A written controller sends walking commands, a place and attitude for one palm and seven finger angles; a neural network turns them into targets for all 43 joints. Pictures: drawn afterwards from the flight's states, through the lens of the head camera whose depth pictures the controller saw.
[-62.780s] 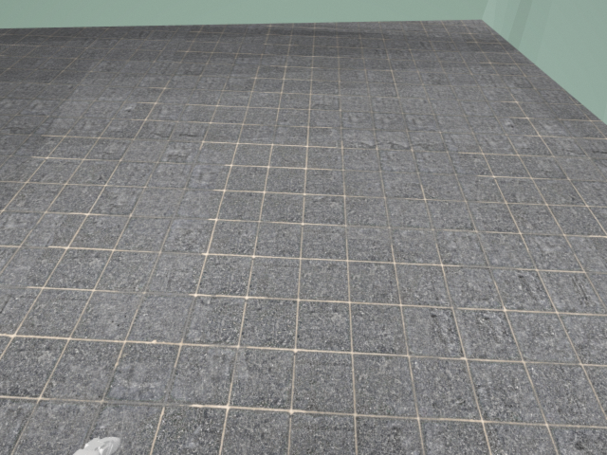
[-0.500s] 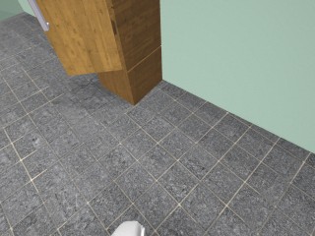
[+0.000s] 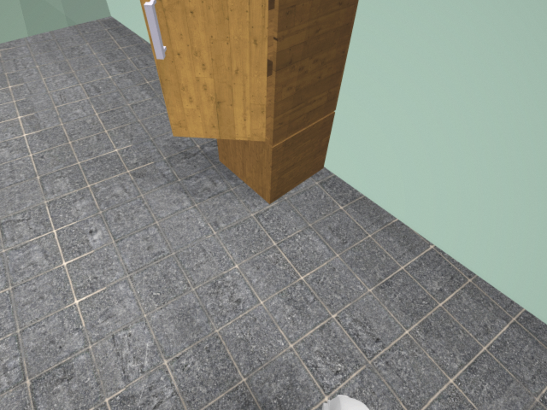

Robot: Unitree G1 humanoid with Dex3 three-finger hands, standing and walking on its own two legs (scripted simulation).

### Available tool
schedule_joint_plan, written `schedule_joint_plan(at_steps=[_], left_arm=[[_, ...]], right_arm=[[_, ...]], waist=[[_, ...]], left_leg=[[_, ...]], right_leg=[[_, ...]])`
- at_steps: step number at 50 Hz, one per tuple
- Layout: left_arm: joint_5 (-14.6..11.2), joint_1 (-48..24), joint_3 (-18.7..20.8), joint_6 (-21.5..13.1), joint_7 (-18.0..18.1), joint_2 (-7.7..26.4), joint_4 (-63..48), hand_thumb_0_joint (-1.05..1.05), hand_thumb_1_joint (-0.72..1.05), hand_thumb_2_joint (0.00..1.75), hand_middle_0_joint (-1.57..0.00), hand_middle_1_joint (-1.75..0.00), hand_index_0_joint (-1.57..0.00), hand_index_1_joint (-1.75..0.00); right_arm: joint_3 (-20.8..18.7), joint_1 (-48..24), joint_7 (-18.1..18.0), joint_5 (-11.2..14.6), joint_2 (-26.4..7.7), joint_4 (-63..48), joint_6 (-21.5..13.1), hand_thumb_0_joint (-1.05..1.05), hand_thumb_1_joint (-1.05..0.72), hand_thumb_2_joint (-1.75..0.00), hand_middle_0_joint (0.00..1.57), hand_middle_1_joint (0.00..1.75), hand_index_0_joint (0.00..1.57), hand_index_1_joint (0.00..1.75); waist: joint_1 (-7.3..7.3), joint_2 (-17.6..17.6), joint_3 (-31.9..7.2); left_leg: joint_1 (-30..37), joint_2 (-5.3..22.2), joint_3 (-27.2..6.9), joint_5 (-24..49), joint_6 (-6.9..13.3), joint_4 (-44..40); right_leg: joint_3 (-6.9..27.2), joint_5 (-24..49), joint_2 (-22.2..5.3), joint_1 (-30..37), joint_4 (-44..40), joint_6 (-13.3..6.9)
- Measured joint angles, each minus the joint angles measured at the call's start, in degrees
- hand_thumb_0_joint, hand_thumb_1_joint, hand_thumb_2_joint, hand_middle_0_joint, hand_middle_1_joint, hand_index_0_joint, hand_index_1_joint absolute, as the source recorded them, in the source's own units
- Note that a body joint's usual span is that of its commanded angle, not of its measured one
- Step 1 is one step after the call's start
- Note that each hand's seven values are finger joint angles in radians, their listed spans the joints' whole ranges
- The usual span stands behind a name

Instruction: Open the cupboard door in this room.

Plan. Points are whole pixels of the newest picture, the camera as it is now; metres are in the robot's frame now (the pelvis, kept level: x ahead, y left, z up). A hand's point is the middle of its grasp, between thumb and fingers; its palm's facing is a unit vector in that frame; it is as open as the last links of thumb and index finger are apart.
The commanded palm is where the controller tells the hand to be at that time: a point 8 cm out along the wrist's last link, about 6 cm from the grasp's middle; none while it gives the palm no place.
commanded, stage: take the last steps up to it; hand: left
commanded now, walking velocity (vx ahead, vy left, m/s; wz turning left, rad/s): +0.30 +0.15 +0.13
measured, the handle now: (157, 29) +1.08 +0.43 +0.04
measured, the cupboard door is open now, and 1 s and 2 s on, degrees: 45 45 45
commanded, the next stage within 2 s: come to a stop and stand still in 1.16 s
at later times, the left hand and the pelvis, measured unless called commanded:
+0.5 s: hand (173, 386) +0.18 +0.18 -0.16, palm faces +0.15 -0.96 -0.24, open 7.1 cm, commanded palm none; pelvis +0.16 -0.01 +0.00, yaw +6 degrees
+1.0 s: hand (143, 275) +0.38 +0.30 -0.17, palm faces +0.12 -0.97 -0.19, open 7.3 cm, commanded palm none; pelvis +0.34 +0.11 +0.00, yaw +4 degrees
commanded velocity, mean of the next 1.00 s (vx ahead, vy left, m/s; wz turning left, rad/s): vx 0.30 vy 0.13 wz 0.00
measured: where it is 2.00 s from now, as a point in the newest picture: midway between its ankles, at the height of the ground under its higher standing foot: (242, 329)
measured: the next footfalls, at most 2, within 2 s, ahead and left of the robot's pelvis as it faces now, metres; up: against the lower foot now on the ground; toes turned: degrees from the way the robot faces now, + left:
right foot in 0.24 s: +0.17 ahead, -0.12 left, +0.00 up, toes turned -7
left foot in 0.70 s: +0.35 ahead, +0.19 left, +0.00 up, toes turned +13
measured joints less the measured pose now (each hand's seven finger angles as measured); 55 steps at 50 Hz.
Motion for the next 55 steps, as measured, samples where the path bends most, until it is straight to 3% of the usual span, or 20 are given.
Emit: schedule_joint_plan(at_steps=[6,11,13,16,19,22,26,33,35,38,40,42,48,55], left_arm=[[-0.14,-4.05,-0.42,-0.12,-0.01,-1.05,-1.15,0.01,0.91,0.9,-0.2,-0.3,-0.19,-0.3],[-0.19,-6.9,-0.86,-1.32,0.0,-2.08,-2.69,0.01,0.91,0.9,-0.2,-0.3,-0.19,-0.3],[-0.09,-7.73,-0.93,-3.07,0.17,-2.73,-3.46,0.01,0.91,0.9,-0.2,-0.3,-0.19,-0.3],[-0.61,-6.66,-1.03,-4.46,0.82,-3.69,-3.66,0.01,0.91,0.9,-0.2,-0.3,-0.2,-0.3],[-1.14,-3.74,-0.22,-4.9,1.89,-4.38,-2.3,0.0,0.92,0.9,-0.2,-0.3,-0.2,-0.3],[-0.96,-1.3,0.94,-5.56,2.56,-2.67,-1.04,-0.03,0.96,0.9,-0.21,-0.3,-0.2,-0.3],[-0.47,2.63,0.19,-5.39,1.86,-1.55,2.0,-0.02,0.96,0.9,-0.2,-0.3,-0.2,-0.3],[0.13,9.06,-0.72,-3.94,1.27,-1.91,6.28,0.0,0.92,0.9,-0.2,-0.3,-0.2,-0.3],[0.0,11.22,-0.65,-3.2,1.11,-2.18,6.97,0.0,0.92,0.9,-0.2,-0.3,-0.2,-0.3],[-0.47,9.73,-0.66,-1.24,1.13,-1.49,7.49,0.01,0.91,0.9,-0.2,-0.3,-0.2,-0.3],[-0.53,7.71,-0.49,-0.71,1.16,-1.32,6.99,0.01,0.91,0.9,-0.2,-0.3,-0.2,-0.3],[-0.31,5.45,-0.27,-0.84,0.94,-1.32,5.82,0.01,0.91,0.9,-0.2,-0.3,-0.19,-0.3],[0.04,-0.16,0.25,-1.14,0.93,-1.65,1.52,0.01,0.92,0.9,-0.2,-0.3,-0.19,-0.3],[-0.1,-5.69,-0.04,-1.03,0.49,-0.9,-1.38,0.01,0.92,0.9,-0.2,-0.3,-0.19,-0.3]], right_arm=[[0.09,4.86,-0.07,-0.28,0.75,2.75,-0.16,0.01,-0.9,-0.9,0.2,0.3,0.2,0.3],[0.01,7.89,-0.25,-0.35,0.66,4.89,-0.08,0.01,-0.9,-0.9,0.2,0.3,0.2,0.3],[-0.19,8.26,-0.06,0.22,0.6,5.94,0.24,0.01,-0.91,-0.9,0.2,0.3,0.2,0.3],[-1.0,6.14,0.32,-0.02,0.15,6.68,1.63,0.01,-0.91,-0.9,0.2,0.3,0.2,0.3],[-1.88,2.87,0.65,-0.35,-0.57,5.62,2.5,0.01,-0.91,-0.9,0.2,0.3,0.2,0.3],[-2.46,-0.32,1.06,-0.55,-0.88,3.84,2.59,0.01,-0.91,-0.9,0.19,0.3,0.2,0.3],[-2.8,-4.73,1.72,-0.52,-1.86,1.59,2.48,0.01,-0.91,-0.9,0.19,0.3,0.2,0.3],[-2.16,-11.34,2.88,-0.23,-2.83,-1.58,1.49,0.01,-0.91,-0.9,0.19,0.3,0.2,0.3],[-1.71,-12.13,2.83,-0.46,-3.19,-2.97,0.18,0.01,-0.91,-0.9,0.19,0.3,0.2,0.3],[-1.52,-12.95,1.48,-0.79,-1.98,-4.11,-1.34,0.0,-0.91,-0.9,0.19,0.3,0.2,0.3],[-1.17,-12.12,0.7,-0.72,-1.12,-4.06,-1.33,0.0,-0.91,-0.9,0.19,0.3,0.2,0.3],[-0.79,-10.54,0.16,-0.68,-0.24,-3.5,-1.49,0.0,-0.91,-0.9,0.19,0.3,0.2,0.3],[-1.46,-4.34,-0.63,-0.34,-0.59,-1.04,-2.03,-0.01,-0.95,-0.9,0.2,0.3,0.2,0.3],[-0.83,2.68,-0.28,-0.78,-0.84,2.89,-1.17,0.0,-0.92,-0.9,0.2,0.3,0.2,0.3]], waist=[[-2.13,0.87,0.13],[-3.58,1.89,0.83],[-3.47,2.66,1.72],[-3.26,2.91,2.69],[-2.99,2.66,2.13],[-2.14,1.88,1.44],[-0.99,1.24,0.96],[2.36,-0.1,1.68],[2.66,0.02,1.46],[2.25,-1.57,3.08],[2.45,-1.75,3.15],[2.24,-1.63,2.96],[0.83,-0.96,1.04],[-1.69,0.35,0.84]], left_leg=[[3.53,-1.05,-0.48,-1.61,-0.14,-2.27],[4.47,-1.07,-0.64,-7.22,-1.22,2.48],[0.23,-0.55,-1.43,-12.03,-2.0,15.02],[-10.47,0.84,-2.01,-11.83,-3.65,39.62],[-19.26,4.54,-2.12,-4.74,-5.35,46.65],[-24.89,7.84,-2.43,-0.28,-6.96,43.64],[-27.73,9.9,-1.58,3.36,-8.07,35.47],[-21.53,7.83,2.28,2.06,-6.74,17.28],[-17.13,6.98,3.35,2.9,-5.34,11.65],[-17.67,5.38,4.38,0.96,-2.66,17.04],[-15.54,4.79,5.23,-0.6,-1.98,15.67],[-12.53,4.0,5.81,0.06,-1.93,11.9],[-3.8,1.66,7.53,1.44,-0.78,1.08],[2.78,0.72,8.38,-2.3,-1.47,-1.76]], right_leg=[[-0.67,0.99,0.52,1.31,-12.45,-0.04],[-2.52,1.87,2.94,7.83,-24.19,-1.54],[-3.53,1.86,3.4,10.2,-25.61,-3.8],[-5.32,0.24,3.16,13.4,-25.8,-4.42],[-6.42,1.3,3.25,17.39,-31.01,-3.6],[-7.35,2.09,3.08,20.8,-35.75,-3.32],[-7.95,1.64,2.04,24.71,-39.31,-1.96],[-8.26,-3.67,-1.26,29.63,-38.01,2.55],[-7.73,-7.55,-2.44,28.38,-31.77,3.03],[-1.56,-13.27,-2.27,18.31,-6.12,-0.69],[0.23,-10.09,-0.83,11.12,6.26,-2.1],[0.01,-6.42,-0.22,5.88,10.34,-2.5],[-1.12,1.11,0.3,-1.8,2.54,-1.84],[-1.64,3.43,0.87,1.56,-15.29,-2.48]])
